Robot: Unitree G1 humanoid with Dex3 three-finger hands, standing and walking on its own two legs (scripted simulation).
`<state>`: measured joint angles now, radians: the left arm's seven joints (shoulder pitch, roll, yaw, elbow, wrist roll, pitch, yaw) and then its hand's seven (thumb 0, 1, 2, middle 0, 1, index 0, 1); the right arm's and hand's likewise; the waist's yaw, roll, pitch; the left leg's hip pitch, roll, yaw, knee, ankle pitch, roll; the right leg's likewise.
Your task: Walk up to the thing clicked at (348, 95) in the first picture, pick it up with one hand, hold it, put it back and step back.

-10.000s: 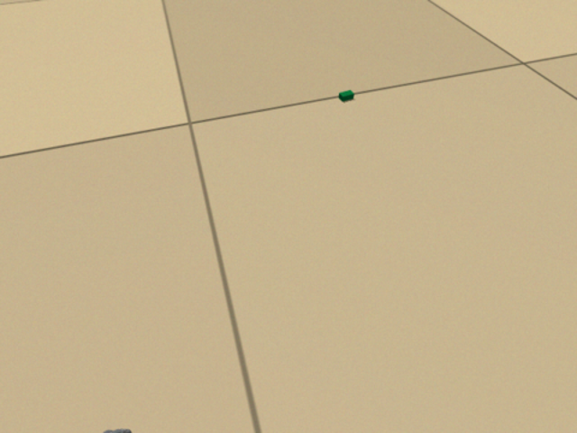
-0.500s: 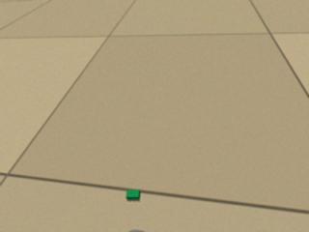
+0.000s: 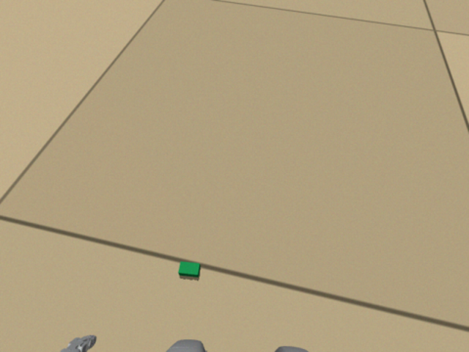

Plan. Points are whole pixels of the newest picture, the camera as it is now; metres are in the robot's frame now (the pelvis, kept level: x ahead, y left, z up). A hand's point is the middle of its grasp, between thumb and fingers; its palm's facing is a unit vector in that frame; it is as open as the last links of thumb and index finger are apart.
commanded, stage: stand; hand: left
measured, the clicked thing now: (189, 269) +0.46 +0.20 -0.75
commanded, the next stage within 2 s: none
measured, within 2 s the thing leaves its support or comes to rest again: neither
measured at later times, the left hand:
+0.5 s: hand out of the picture +0.09 +0.24 -0.13, palm faces -0.03 -0.93 -0.37, open 7.3 cm
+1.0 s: hand out of the picture +0.09 +0.24 -0.14, palm faces -0.05 -0.94 -0.33, open 7.3 cm
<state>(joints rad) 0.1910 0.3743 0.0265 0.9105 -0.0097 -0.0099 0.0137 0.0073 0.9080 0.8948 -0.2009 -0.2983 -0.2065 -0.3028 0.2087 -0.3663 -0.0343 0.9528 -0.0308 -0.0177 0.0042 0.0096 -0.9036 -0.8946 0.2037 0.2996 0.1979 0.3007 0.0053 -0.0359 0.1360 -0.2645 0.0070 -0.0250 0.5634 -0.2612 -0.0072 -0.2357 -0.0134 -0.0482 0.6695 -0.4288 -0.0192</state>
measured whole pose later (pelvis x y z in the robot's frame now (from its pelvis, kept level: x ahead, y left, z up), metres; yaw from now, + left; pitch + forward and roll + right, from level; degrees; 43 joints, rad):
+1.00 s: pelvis +0.00 -0.01 +0.02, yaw -1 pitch -3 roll +0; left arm 0.09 0.35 0.00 1.14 0.01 -0.02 -0.01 0.01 0.91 0.89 -0.20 -0.30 -0.21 -0.30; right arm 0.10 -0.35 -0.01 1.16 -0.02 0.00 0.01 0.01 -0.90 -0.89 0.20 0.30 0.20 0.30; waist -0.01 0.00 0.06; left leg -0.13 0.04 -0.01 0.33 -0.15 -0.04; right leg -0.10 0.01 -0.01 0.33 -0.19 -0.01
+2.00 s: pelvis +0.01 -0.01 +0.02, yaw -1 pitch -3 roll +0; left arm 0.12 0.36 0.00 1.13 0.01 -0.01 -0.01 0.01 0.91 0.89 -0.20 -0.30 -0.21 -0.30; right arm 0.10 -0.35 0.00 1.14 -0.01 0.00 0.01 0.01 -0.90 -0.89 0.20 0.30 0.20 0.30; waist 0.00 0.00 0.06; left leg -0.12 0.02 -0.01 0.32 -0.16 -0.03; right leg -0.08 -0.01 -0.01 0.33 -0.20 0.01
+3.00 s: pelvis +0.01 +0.00 +0.02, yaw -1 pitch -2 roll +0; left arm 0.13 0.36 0.00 1.12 0.01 -0.01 -0.01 0.01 0.91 0.89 -0.20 -0.30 -0.21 -0.30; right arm 0.11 -0.35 0.00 1.14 -0.02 0.00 0.01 0.01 -0.90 -0.89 0.20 0.30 0.20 0.30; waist -0.01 0.00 0.06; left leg -0.12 0.02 -0.01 0.32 -0.16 -0.02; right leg -0.08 -0.01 -0.01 0.32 -0.20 0.01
